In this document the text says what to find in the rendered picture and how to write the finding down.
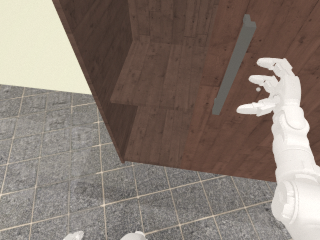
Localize handle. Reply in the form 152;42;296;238
212;14;257;115

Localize right robot hand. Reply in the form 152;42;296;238
236;57;301;117

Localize robot right forearm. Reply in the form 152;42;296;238
271;105;320;186

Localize wardrobe door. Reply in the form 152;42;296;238
180;0;320;183

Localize robot right upper arm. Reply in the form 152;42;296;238
271;179;320;240

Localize left robot hand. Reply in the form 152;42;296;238
63;230;84;240

